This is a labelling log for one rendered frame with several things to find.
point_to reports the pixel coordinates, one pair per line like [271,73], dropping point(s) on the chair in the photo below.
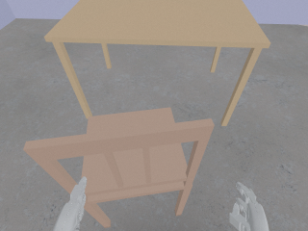
[128,155]

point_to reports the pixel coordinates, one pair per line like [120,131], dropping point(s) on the robot right hand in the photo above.
[253,217]

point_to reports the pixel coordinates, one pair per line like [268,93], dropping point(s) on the robot left hand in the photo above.
[72,212]

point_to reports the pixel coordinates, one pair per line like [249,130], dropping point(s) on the table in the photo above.
[207,23]

